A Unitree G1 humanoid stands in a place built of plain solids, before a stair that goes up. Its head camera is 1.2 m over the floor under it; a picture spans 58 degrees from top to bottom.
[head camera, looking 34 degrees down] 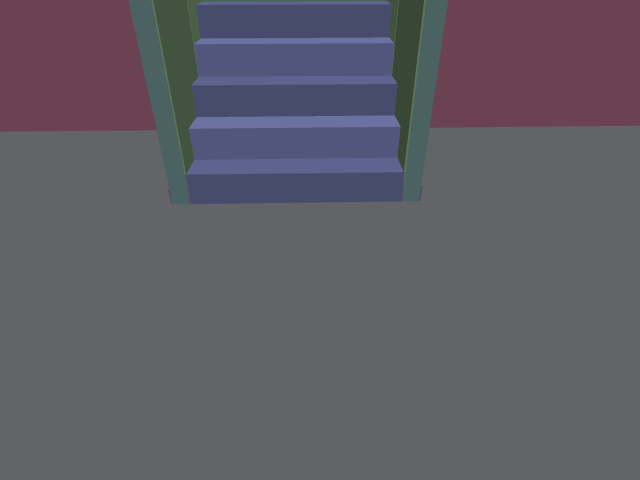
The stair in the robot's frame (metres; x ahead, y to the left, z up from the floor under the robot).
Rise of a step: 0.18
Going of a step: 0.20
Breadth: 1.20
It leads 2 degrees to the left of straight ahead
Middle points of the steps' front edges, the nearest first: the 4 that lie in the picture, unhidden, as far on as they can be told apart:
2.16 0.13 0.18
2.36 0.14 0.37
2.56 0.14 0.55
2.76 0.15 0.73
